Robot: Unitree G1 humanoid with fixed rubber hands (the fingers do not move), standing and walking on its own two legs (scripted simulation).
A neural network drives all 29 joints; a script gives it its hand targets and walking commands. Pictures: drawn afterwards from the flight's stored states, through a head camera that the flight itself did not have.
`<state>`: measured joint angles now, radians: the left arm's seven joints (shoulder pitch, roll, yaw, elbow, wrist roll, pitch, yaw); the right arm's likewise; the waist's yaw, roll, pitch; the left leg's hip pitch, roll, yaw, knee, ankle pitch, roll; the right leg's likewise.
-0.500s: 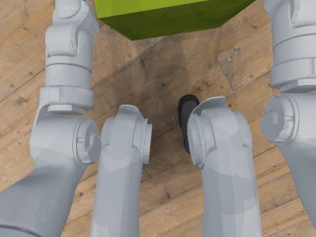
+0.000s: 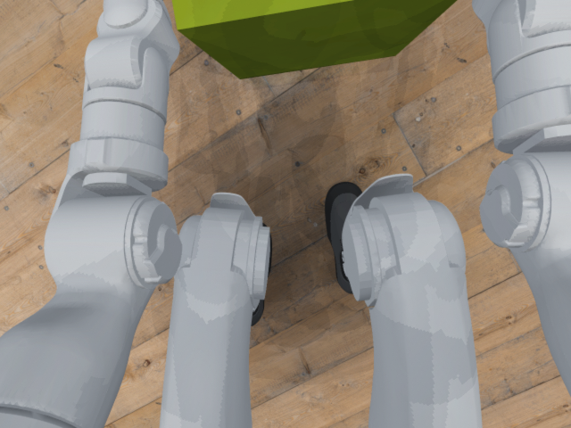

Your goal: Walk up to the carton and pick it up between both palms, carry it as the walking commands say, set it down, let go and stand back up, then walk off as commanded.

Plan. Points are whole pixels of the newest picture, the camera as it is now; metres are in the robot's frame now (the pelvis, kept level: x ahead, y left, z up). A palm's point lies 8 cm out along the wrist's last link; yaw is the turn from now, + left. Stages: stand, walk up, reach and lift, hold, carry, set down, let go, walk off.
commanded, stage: set down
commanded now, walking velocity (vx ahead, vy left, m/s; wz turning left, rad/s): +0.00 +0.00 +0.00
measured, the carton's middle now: out of the picture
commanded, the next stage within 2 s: none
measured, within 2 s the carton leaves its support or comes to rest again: neither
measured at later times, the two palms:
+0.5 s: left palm out of the picture +0.56 +0.10 -0.15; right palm out of the picture +0.54 -0.24 -0.15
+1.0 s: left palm out of the picture +0.56 +0.10 -0.16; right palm out of the picture +0.55 -0.25 -0.16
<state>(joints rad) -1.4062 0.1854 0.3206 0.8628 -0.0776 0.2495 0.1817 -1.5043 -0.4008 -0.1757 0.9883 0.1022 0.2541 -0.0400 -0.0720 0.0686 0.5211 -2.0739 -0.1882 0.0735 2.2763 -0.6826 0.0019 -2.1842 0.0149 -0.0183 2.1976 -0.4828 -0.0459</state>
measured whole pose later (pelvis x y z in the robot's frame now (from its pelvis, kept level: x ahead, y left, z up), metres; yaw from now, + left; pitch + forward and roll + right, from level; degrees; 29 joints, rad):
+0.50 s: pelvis +0.01 +0.00 -0.01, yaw +0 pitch +31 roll +0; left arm -1.38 0.16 0.34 0.86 -0.04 0.21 0.11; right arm -1.45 -0.41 -0.24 1.03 0.09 0.19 0.04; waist -0.07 0.07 0.44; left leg -2.16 -0.18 0.07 2.31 -0.68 0.02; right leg -2.25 -0.02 -0.04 2.22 -0.50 -0.05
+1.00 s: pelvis +0.01 +0.00 -0.02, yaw +0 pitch +28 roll +0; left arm -1.42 0.19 0.34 0.90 -0.02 0.21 0.05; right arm -1.48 -0.42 -0.26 1.03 0.07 0.18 0.05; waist -0.07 0.08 0.49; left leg -2.15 -0.17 0.07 2.34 -0.68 0.02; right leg -2.24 -0.03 -0.05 2.25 -0.50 -0.07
